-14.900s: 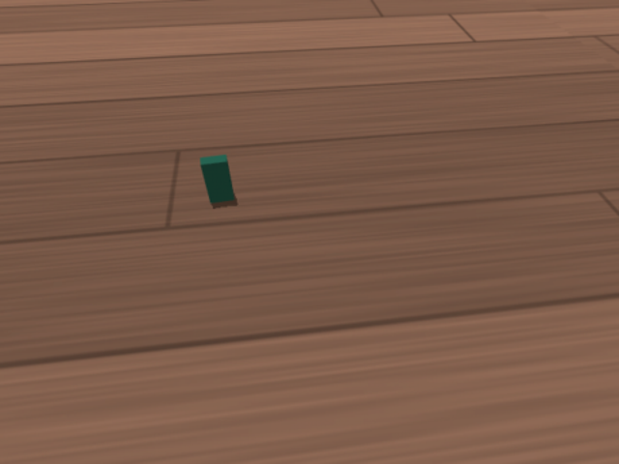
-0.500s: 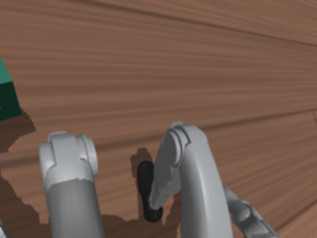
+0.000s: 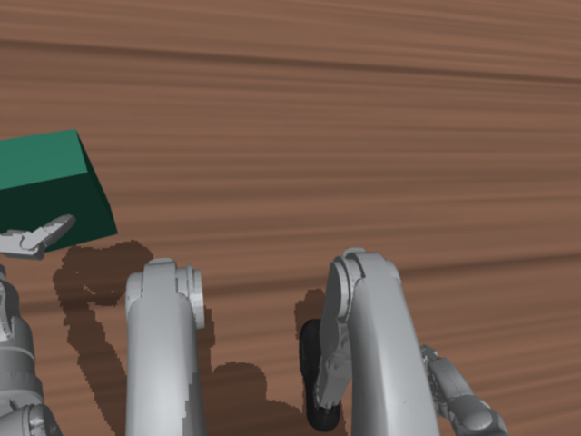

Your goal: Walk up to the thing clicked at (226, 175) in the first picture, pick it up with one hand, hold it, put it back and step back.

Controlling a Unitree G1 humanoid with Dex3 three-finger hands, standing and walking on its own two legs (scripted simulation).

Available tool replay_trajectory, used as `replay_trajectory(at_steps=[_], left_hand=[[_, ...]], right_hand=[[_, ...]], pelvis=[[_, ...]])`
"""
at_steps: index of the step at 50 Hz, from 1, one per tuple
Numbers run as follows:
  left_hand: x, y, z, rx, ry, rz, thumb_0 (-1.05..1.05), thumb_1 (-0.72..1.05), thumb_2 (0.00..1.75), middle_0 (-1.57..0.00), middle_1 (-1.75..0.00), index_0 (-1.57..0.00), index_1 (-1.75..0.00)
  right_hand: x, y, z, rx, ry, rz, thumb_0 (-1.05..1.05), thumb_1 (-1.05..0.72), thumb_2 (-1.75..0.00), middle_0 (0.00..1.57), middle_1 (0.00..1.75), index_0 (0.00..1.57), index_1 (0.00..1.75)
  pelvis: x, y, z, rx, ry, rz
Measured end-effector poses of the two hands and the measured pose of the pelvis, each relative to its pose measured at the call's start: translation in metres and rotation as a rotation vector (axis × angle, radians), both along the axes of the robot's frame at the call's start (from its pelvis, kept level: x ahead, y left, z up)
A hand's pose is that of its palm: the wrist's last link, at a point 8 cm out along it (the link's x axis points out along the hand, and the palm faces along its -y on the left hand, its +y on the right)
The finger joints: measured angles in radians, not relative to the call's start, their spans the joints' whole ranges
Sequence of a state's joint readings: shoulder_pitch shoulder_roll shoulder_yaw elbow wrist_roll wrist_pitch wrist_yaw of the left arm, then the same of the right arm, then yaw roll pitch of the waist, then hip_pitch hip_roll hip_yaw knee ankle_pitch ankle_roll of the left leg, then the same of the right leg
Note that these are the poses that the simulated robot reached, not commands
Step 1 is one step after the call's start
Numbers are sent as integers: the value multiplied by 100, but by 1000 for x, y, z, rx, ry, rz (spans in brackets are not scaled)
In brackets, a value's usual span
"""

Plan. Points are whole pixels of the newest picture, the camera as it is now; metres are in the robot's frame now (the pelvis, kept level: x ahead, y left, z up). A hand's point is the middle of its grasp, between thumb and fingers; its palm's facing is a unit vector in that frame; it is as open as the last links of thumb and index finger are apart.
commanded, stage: hold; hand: left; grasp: from the side
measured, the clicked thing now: (52, 203) +0.39 +0.29 -0.07
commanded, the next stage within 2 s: none
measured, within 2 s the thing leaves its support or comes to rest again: neither
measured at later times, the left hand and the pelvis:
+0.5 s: hand out of the picture +0.36 +0.27 +0.14, palm faces +0.40 -0.91 -0.07, open 9.5 cm; pelvis +0.02 -0.01 +0.15, yaw +4 degrees
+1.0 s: hand out of the picture +0.37 +0.25 +0.30, palm faces +0.41 -0.91 -0.06, open 9.5 cm; pelvis +0.06 +0.00 +0.29, yaw +6 degrees
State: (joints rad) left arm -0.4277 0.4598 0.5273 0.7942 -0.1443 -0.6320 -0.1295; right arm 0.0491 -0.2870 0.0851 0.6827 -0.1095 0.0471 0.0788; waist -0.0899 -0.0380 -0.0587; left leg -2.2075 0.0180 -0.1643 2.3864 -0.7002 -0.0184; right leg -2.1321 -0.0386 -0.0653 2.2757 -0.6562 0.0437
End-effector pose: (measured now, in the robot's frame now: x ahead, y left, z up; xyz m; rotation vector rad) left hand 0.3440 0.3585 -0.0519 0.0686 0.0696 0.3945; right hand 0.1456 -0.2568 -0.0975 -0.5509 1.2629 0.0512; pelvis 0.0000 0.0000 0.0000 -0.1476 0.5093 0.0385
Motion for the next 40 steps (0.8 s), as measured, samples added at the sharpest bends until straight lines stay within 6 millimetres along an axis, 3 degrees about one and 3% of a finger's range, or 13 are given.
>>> replay_trajectory(at_steps=[7, 14, 25, 33, 40], left_hand=[[-11, -9, 44, 3, 4, 13, 0, -46, 97, -82, -122, -87, -121], [-17, -23, 101, 1, 10, -9, -1, -47, 98, -83, -121, -87, -120], [-21, -45, 200, -24, 20, 26, -1, -48, 98, -84, -120, -88, -119], [-20, -55, 279, -24, 10, 54, -1, -48, 98, -84, -120, -88, -119], [-15, -62, 322, -25, 24, 40, -1, -48, 98, -84, -120, -88, -119]], right_hand=[[17, -2, 12, 42, -62, -52, 0, -93, -90, 21, 30, 21, 29], [38, 2, 47, 82, -146, -78, 0, -93, -90, 21, 30, 21, 29], [67, 14, 134, 117, -262, -103, 0, -92, -89, 21, 30, 21, 29], [73, 23, 202, 128, -310, -130, 0, -92, -89, 21, 30, 21, 29], [71, 24, 251, 126, -333, -143, 0, -91, -89, 21, 30, 21, 30]], pelvis=[[3, -5, 25, 32, 37, 12], [7, -7, 65, 47, 68, 18], [20, -6, 148, 62, 51, 30], [36, -4, 213, 72, -7, 41], [47, -2, 256, 82, -66, 51]])
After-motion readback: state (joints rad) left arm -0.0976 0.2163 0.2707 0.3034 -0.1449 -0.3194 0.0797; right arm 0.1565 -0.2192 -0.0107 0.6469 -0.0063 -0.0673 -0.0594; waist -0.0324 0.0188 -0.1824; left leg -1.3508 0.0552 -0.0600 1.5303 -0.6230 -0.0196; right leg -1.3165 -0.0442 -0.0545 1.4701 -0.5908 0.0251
